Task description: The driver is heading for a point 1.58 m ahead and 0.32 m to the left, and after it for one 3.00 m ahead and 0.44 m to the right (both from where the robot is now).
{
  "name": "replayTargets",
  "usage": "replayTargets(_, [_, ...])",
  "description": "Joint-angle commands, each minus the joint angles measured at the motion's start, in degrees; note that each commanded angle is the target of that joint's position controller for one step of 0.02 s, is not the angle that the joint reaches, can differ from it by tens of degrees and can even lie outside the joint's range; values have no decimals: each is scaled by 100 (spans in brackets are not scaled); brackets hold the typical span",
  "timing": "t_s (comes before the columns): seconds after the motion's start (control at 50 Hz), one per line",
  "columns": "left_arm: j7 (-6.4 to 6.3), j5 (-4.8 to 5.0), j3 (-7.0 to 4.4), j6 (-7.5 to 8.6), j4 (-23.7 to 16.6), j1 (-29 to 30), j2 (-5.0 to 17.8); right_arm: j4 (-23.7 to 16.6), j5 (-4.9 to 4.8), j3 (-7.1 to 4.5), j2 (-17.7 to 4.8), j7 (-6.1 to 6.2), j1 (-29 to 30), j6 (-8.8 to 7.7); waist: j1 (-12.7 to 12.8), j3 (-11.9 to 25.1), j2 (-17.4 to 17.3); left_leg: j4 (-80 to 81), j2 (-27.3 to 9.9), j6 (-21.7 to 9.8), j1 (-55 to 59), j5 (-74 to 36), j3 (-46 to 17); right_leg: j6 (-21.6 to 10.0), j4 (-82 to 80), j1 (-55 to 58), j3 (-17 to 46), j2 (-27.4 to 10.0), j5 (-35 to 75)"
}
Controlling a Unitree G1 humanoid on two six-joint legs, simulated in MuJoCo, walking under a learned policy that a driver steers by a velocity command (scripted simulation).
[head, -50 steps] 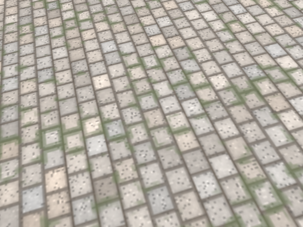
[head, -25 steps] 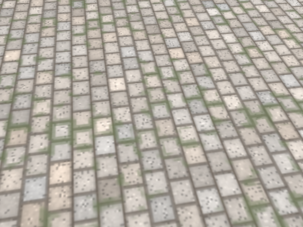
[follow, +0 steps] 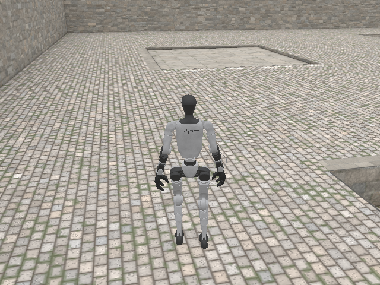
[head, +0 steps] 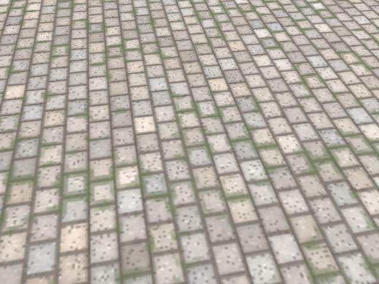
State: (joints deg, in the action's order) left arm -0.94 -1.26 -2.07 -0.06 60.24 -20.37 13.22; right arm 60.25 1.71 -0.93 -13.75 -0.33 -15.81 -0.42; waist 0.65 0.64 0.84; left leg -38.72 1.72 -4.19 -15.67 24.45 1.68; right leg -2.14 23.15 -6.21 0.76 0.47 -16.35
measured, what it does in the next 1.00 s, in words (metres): walks ahead: right foot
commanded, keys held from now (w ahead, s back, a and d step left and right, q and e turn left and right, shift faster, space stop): w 1.00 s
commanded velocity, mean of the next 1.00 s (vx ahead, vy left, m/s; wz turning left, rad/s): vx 0.45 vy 0.00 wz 0.00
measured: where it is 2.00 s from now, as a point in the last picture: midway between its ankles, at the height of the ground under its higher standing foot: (188, 172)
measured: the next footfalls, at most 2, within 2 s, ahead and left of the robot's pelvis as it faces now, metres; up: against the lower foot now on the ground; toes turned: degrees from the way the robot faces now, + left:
right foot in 0.52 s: +0.40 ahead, -0.06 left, +0.00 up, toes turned -4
left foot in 1.08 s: +0.71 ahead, +0.10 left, +0.00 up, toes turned +4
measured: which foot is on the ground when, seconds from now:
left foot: down 0.00-0.54, up 0.56-1.00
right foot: down 0.00-0.06, up 0.08-0.50, down 0.52-1.00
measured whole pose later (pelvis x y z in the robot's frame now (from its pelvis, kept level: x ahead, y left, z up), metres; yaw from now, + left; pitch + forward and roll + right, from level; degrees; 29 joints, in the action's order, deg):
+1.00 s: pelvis +0.49 +0.01 -0.01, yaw +0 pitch +1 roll -1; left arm -0.6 -1.2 -1.1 5.5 62.0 -27.5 9.2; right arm 51.9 1.3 -1.0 -10.6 -1.7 -0.1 -2.2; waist 4.3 -3.4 -1.6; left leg -35.4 -3.2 -3.1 -33.4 1.9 4.1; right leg -4.9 10.5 6.1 -4.4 5.3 -17.4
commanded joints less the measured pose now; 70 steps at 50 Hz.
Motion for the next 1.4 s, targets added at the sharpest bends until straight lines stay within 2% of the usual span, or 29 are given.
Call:
replayTargets(0.02, [28,50,-216,134,-258,393,891,-317,-56,-72,-282,-52,48,-238,-293,-859,641,752,-64,-94,201,-315,207,-840,-1316,-1098,1340,-1253,-1866])
replayTargets(0.06, [43,26,-202,152,-357,592,730,97,-54,-138,-321,14,-992,-280,-669,-746,152,1576,120,-91,1914,-568,145,-643,-269,-2213,751,-734,-1813])
replayTargets(0.08, [82,2,-100,203,-498,725,363,202,29,-225,-680,78,-1642,-339,-907,-518,-1028,2564,-1107,-242,2518,715,-1666,-429,1489,-2858,33,-184,-1450])
replayTargets(0.1, [122,11,-60,246,-733,828,195,333,-12,-348,-1229,65,-2189,-334,-931,-477,-1891,3436,-2268,-774,2537,2165,-3945,-373,2872,-3760,-339,359,-1684])
replayTargets(0.12, [157,-100,-139,260,-750,974,575,243,5,-287,-958,81,-1680,-311,-604,-930,-934,3377,-2330,-926,1971,2204,-3853,-471,3688,-3893,129,-73,-1278])
replayTargets(0.16, [278,-31,-104,351,-607,836,403,-76,-31,-200,-638,48,-850,-417,-184,-1003,-375,3362,-1793,-718,1544,831,-2716,-423,3793,-3645,194,-429,-204])
replayTargets(0.26, [342,-92,-102,250,-662,1148,306,173,-88,-61,-300,98,-1393,-565,-148,-644,-477,3103,-1266,-596,1955,-2737,-1181,-54,3604,-3620,-305,-450,527])
replayTargets(0.4, [311,10,57,218,-1311,2610,107,304,-55,-5,-333,152,-1639,-541,-364,-925,-669,3103,-1151,-629,1653,-4190,-594,-69,1550,-2961,-809,-139,1119])
replayTargets(0.46, [224,19,-10,254,-1290,2202,295,309,-63,-36,-464,169,-1424,-561,-49,-678,-678,2515,-1303,-523,1910,-5922,-422,-410,1116,-2071,-863,106,993])
replayTargets(0.5, [137,29,-152,333,-866,851,533,281,-56,-87,-601,181,-1251,-529,521,50,-627,950,-1239,-379,2016,-6869,-277,-631,804,-715,-832,375,856])
replayTargets(0.52, [79,-23,-244,379,-575,-48,687,240,-78,-94,-618,164,-1160,-514,894,488,-505,-249,-1050,-304,1381,-6011,-163,-761,520,516,-596,144,915])
replayTargets(0.54, [28,-156,-379,400,-435,-905,1201,93,-78,-33,-309,136,-1342,-509,1000,1169,219,-2090,-632,-256,295,-3453,68,-1010,425,1731,1084,-1319,-112])
replayTargets(0.56, [88,-107,-422,330,-460,-736,1357,106,-235,-38,64,52,-1907,-499,529,1623,1323,-4060,465,-76,-1496,432,-179,-1842,-674,2547,4132,-2455,-655])
replayTargets(0.58, [138,67,-391,317,-564,18,1132,5,-90,-131,-376,66,-1411,-476,324,805,464,-4268,-3,-192,-2033,-37,-619,-1719,-1013,1768,3776,-2210,-1240])
replayTargets(0.62, [168,62,-204,419,-626,687,412,-208,-57,-157,-291,19,-639,-508,45,-312,-162,-3644,-455,-209,-1847,-812,-520,-1423,-1320,191,2254,-1791,-316])
replayTargets(0.66, [126,28,-97,533,-444,582,133,-202,53,-139,-69,-35,-698,-368,-251,-379,-46,-3111,-646,-114,-1261,-927,-522,-1140,-1429,-482,1399,-1382,619])
replayTargets(0.74, [104,44,-110,655,-207,-2,357,-415,74,-152,-16,-99,-211,-196,-295,-508,87,-2444,-748,81,-1660,-1306,-245,-1102,-1618,-502,744,-1167,1461])
replayTargets(0.86, [85,74,-39,629,-73,-679,325,-952,-25,-90,21,-148,1332,-205,98,-678,185,-546,-658,284,-2050,-2440,175,-803,-1628,43,208,-892,2587])
replayTargets(0.98, [-9,-20,-30,579,132,-1170,387,-1265,-45,-75,-44,-124,2091,-266,308,-712,292,439,-399,59,-2101,-2191,332,-881,-1212,1252,186,-1207,3596])
replayTargets(1.04, [-48,-49,-67,564,125,-913,525,-1126,-42,-167,-204,-56,1416,-349,-95,-381,395,815,-25,-244,-1003,-1490,453,-766,-265,1413,33,-1272,5444])
replayTargets(1.06, [-35,-38,-77,548,122,-833,567,-873,-33,-241,-316,-9,645,-392,-410,3,352,1113,143,-381,-143,-1534,512,-691,585,1325,-59,-1173,5741])
replayTargets(1.08, [-23,17,-62,550,61,-714,545,-578,54,-342,-526,50,-342,-452,-829,504,248,1298,-160,-585,1275,-1772,190,-589,1747,533,-200,-1000,4926])
replayTargets(1.1, [27,165,36,566,-181,-840,180,-456,209,-498,-1102,118,-1248,-471,-969,1328,-545,1365,-1729,-1047,2959,-1247,-1734,-399,3692,-1063,-507,-510,2490])
replayTargets(1.12, [66,258,-25,555,-129,-1271,147,-427,75,-554,-1195,50,-1202,-371,-713,1852,-1315,2130,-2691,-1751,3631,-1225,-4134,-281,5371,-2495,-262,458,-1354])
replayTargets(1.14, [34,113,-127,516,-207,-734,507,-514,-76,-496,-921,7,-554,-333,-511,964,-443,2268,-2367,-1534,2919,-907,-3429,-369,5541,-3025,226,14,-920])
replayTargets(1.18, [78,66,-116,544,-372,-116,274,-583,-75,-324,-290,-20,161,-412,-188,-139,-113,2701,-1866,-1126,1381,-1555,-2107,-355,4897,-2838,211,-378,-193])
replayTargets(1.24, [178,-101,-108,334,-350,-253,21,-322,-81,-220,-44,40,-120,-550,129,-267,-319,2910,-1398,-823,665,-2414,-1254,-188,4300,-2265,116,-514,33])
replayTargets(1.3, [237,-112,-122,226,-577,277,53,-195,-101,-259,-317,50,-453,-616,155,-421,-354,3121,-1288,-849,647,-2694,-904,-33,3850,-2703,-61,-624,455])
replayTargets(1.4, [263,-30,-63,231,-1037,1564,54,-108,-100,-204,-286,44,-933,-587,-140,-629,-393,3228,-1076,-714,944,-3220,-526,116,2316,-3026,-352,-625,1386])
Keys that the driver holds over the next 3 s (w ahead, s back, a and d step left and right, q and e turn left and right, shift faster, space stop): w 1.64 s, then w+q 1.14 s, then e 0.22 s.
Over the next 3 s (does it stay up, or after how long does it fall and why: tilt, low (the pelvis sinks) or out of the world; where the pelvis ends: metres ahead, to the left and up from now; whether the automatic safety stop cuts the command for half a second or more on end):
stays up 1.53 0.15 0.00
